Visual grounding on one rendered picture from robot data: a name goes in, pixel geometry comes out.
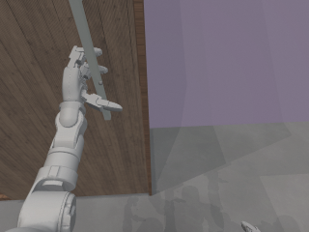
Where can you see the robot left upper arm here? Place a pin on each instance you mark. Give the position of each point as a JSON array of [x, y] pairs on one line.
[[48, 211]]

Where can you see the handle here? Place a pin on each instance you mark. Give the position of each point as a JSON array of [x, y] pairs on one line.
[[86, 40]]

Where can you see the left robot forearm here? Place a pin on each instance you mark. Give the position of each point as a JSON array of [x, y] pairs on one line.
[[59, 172]]

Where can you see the robot left hand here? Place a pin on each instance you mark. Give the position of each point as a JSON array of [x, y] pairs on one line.
[[74, 80]]

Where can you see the robot right hand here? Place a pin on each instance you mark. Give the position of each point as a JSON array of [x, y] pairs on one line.
[[248, 227]]

